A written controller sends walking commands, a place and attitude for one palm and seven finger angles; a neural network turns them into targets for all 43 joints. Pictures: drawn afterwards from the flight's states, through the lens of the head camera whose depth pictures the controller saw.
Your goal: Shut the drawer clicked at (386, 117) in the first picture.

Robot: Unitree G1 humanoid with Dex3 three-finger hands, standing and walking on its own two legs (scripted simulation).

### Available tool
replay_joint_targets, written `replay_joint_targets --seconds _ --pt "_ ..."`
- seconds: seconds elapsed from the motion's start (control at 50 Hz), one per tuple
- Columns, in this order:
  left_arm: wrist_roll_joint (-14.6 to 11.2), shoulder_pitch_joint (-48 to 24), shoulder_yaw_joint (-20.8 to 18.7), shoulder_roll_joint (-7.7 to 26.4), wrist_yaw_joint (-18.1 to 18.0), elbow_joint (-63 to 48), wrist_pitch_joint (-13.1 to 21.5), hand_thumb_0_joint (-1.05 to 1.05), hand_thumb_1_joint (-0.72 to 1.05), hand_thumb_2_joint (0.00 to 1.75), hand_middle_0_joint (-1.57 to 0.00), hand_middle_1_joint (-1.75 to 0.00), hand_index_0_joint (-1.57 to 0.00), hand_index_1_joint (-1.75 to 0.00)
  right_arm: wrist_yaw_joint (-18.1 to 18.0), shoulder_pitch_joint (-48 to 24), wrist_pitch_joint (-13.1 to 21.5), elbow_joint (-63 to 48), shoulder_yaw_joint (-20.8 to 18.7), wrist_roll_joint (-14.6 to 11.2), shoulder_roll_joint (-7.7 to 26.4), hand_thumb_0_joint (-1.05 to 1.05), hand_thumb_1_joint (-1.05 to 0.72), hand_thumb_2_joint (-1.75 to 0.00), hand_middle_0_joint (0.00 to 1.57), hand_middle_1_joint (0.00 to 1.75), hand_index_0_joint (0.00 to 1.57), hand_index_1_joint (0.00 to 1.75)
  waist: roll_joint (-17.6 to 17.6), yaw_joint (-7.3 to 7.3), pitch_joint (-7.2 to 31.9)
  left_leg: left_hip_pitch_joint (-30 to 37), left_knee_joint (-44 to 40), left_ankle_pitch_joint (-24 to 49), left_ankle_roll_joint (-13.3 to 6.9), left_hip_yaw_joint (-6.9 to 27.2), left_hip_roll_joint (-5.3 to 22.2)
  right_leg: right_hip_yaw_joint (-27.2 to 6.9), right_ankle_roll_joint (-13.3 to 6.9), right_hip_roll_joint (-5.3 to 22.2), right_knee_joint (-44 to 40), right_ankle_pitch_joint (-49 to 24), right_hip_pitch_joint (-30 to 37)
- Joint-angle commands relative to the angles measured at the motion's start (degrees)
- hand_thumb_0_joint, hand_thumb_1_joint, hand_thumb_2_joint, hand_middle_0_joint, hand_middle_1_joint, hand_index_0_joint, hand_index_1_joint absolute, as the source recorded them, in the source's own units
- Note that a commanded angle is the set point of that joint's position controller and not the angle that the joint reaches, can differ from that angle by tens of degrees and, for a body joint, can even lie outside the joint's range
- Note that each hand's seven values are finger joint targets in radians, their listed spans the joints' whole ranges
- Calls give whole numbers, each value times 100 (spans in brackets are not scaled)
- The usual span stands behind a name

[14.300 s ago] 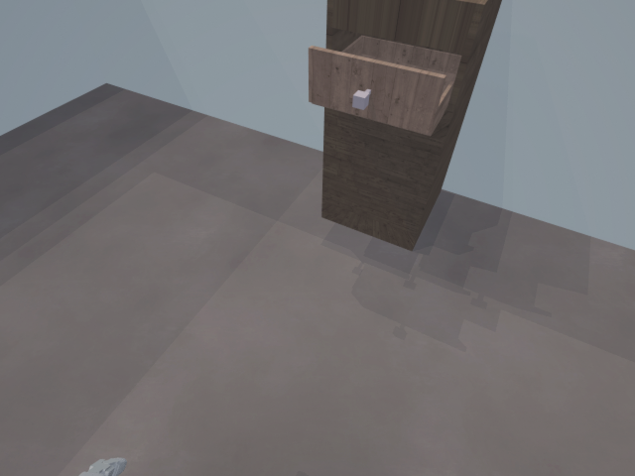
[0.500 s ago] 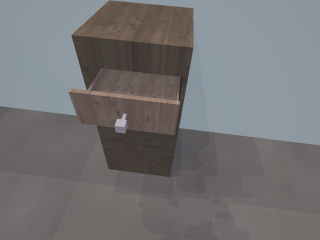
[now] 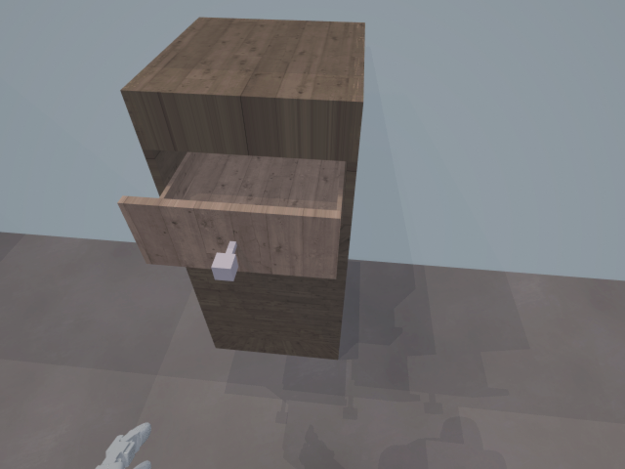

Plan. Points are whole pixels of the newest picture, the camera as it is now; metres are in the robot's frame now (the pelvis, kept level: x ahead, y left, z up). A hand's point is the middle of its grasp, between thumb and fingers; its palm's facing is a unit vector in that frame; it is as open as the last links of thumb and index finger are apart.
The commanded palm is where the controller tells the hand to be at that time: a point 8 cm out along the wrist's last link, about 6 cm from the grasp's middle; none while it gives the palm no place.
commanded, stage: raise the hand and make a fist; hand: left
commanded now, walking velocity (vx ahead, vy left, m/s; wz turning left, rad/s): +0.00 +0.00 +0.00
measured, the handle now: (228, 259) +0.47 +0.17 -0.03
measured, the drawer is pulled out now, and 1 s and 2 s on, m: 0.16 0.16 0.16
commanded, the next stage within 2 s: bring the fist close to the handle in 1.74 s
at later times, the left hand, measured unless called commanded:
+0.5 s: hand (199, 424) +0.18 +0.15 +0.01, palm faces +0.01 -0.99 -0.12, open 4.7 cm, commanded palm +0.17 +0.20 +0.00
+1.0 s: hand (211, 374) +0.24 +0.14 +0.02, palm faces -0.13 -0.99 -0.05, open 3.1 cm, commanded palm +0.23 +0.21 +0.04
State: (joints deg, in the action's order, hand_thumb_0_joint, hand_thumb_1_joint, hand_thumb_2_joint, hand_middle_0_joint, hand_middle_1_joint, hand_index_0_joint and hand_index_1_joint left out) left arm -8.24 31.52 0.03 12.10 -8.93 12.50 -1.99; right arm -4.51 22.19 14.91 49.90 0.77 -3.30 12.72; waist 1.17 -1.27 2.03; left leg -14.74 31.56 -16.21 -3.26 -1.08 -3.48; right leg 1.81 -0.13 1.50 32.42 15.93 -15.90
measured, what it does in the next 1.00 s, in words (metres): stands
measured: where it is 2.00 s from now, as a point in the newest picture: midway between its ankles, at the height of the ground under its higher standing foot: outside the picture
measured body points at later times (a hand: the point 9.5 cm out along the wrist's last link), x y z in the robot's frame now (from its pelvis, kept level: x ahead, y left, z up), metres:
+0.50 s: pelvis +0.00 -0.04 -0.08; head +0.07 -0.04 +0.36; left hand +0.17 +0.20 +0.02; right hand +0.25 -0.24 -0.14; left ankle +0.01 +0.08 -0.73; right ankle +0.02 -0.12 -0.73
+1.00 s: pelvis +0.01 -0.01 -0.04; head +0.05 -0.01 +0.40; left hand +0.24 +0.19 +0.03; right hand +0.17 -0.28 -0.11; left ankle +0.01 +0.08 -0.73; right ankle +0.02 -0.12 -0.73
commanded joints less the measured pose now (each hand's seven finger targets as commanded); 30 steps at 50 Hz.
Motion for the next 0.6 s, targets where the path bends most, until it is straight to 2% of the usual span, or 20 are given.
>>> replay_joint_targets --seconds 0.0,0.02,0.04,0.06,0.08,0.1,0.12,0.18,0.2,0.26,0.28,0.32,0.36,0.38,0.4,0.44,0.48,0.5,0.52,0.58 --pt "-4 -813 749 -733 361 -1743 1143 0 90 90 -38 -50 -38 -50 6 -925 801 -1559 -279 135 887 0 -90 -90 20 30 20 30 -1294 -292 -474 -1056 -142 -911 217 607 303 307 -80 -159 -158 1151 -1239" --pt "-64 -104 617 -876 591 -1240 1408 0 90 90 -40 -52 -40 -52 78 -1050 795 -1733 -380 184 850 0 -90 -90 20 30 20 30 -1730 -41 -645 -1408 154 -792 252 533 316 394 -82 -170 61 1312 -1532" --pt "-134 538 443 -866 881 -838 1746 0 90 90 -42 -54 -42 -54 171 -1094 750 -1872 -448 214 839 0 -90 -90 20 30 20 30 -2171 112 -485 -1738 446 -623 296 454 302 424 -89 -182 282 1383 -1691" --pt "-242 1142 271 -800 1222 -853 2114 0 90 90 -44 -56 -44 -56 282 -1234 676 -2074 -514 252 829 0 -90 -90 20 30 20 30 -2207 310 -278 -1912 712 -368 341 319 277 400 -107 -192 462 1179 -1661" --pt "-281 1583 -297 -336 1555 -618 2405 0 90 90 -46 -58 -46 -58 424 -1298 526 -2183 -614 231 872 0 -90 -90 20 30 20 30 -1762 510 -136 -1949 862 -41 439 203 222 346 -186 -202 685 756 -1517" --pt "-367 1597 -389 -293 1940 -865 2757 0 90 90 -48 -60 -48 -60 532 -1480 409 -2418 -639 298 890 0 -90 -90 20 30 20 30 -1443 516 85 -1926 1104 292 472 101 133 366 -229 -187 991 93 -1352" --pt "-319 1364 -663 92 2262 -945 3080 0 90 90 -50 -62 -50 -62 602 -1654 294 -2591 -691 326 940 0 -90 -90 20 30 20 30 -1069 464 223 -2082 1371 476 498 35 105 297 -257 -150 1296 -383 -1359" --pt "-74 1283 -1445 821 2374 -1555 3194 0 90 90 -56 -69 -56 -69 635 -1734 -112 -2950 -730 324 793 0 -90 -90 20 30 20 30 197 775 818 -2405 1758 784 402 -106 81 80 -321 -131 1976 -1051 -1318" --pt "-132 1029 -1102 537 2337 -2263 3209 0 90 90 -58 -71 -58 -71 622 -1796 -211 -3179 -674 316 714 0 -90 -90 20 30 20 30 461 738 1144 -2318 1816 901 363 -142 107 26 -324 -131 2107 -1155 -1309" --pt "-455 367 -1222 476 2026 -3565 3524 0 90 90 -64 -78 -64 -78 550 -1457 -289 -3253 -653 289 470 0 -90 -90 20 30 20 30 963 549 1925 -2010 2176 1292 274 11 210 -144 -254 -169 2185 -1463 -1500" --pt "-594 -37 -1302 603 1980 -4047 3686 0 90 90 -66 -80 -66 -80 496 -1284 -296 -3182 -641 317 504 0 -90 -90 20 30 20 30 780 389 2056 -2022 2332 1272 259 133 249 -223 -212 -223 2246 -1530 -1624" --pt "-654 -275 -969 399 2090 -4220 3966 0 90 90 -70 -84 -70 -84 391 -1219 -255 -3010 -596 268 508 0 -90 -90 20 30 20 30 657 49 1981 -2046 2576 1048 197 222 304 -273 -130 -224 2145 -1338 -2018" --pt "-698 -839 -639 336 2414 -4000 4142 0 90 90 -74 -88 -74 -88 327 -1186 -100 -2829 -502 240 621 0 -90 -90 20 30 20 30 411 -344 1511 -2412 2814 501 148 314 343 -339 -75 -213 2022 -766 -2511" --pt "-739 -1268 -337 219 2664 -3838 4120 0 90 90 -76 -91 -76 -91 290 -1165 -35 -2752 -423 225 714 0 -90 -90 20 30 20 30 229 -574 1257 -2511 2975 372 99 388 368 -380 -59 -237 1998 -618 -2741" --pt "-746 -1395 -340 299 2851 -3544 4052 0 90 90 -78 -93 -78 -93 251 -1099 33 -2665 -436 197 758 0 -90 -90 20 30 20 30 -16 -641 1225 -2685 3043 140 95 392 385 -393 -32 -222 1922 -367 -2765" --pt "-776 -1178 -376 448 3235 -2935 3655 0 90 90 -82 -97 -82 -97 166 -1092 122 -2672 -425 126 875 0 -90 -90 20 30 20 30 -362 -615 1348 -2947 3041 -141 77 367 369 -529 13 -155 1705 59 -2541" --pt "-832 -883 -821 858 3465 -2202 2917 0 90 90 -86 -101 -86 -101 98 -1154 61 -2726 -419 39 941 0 -90 -90 20 30 20 30 -666 -361 1491 -3092 2894 -142 57 299 327 -706 66 -71 1457 246 -2045" --pt "-883 -747 -1108 1030 3507 -2260 2564 0 90 90 -88 -104 -88 -104 79 -1159 -12 -2844 -417 1 952 0 -90 -90 20 30 20 30 -709 -174 1903 -3034 2752 -22 55 228 277 -786 121 28 1360 96 -1555" --pt "-938 -710 -1596 1398 3446 -2417 2232 0 90 90 -90 -106 -90 -106 50 -1275 -95 -2931 -438 -34 929 0 -90 -90 20 30 20 30 -583 55 2198 -2935 2593 113 81 205 254 -889 161 126 1300 -149 -1109" --pt "-1222 -337 -2421 1515 2892 -2767 1672 0 90 90 -96 -112 -96 -112 34 -1531 -321 -3112 -394 -9 635 0 -90 -90 20 30 20 30 -592 531 2679 -2669 2229 475 196 232 232 -832 235 232 1392 -1174 -89"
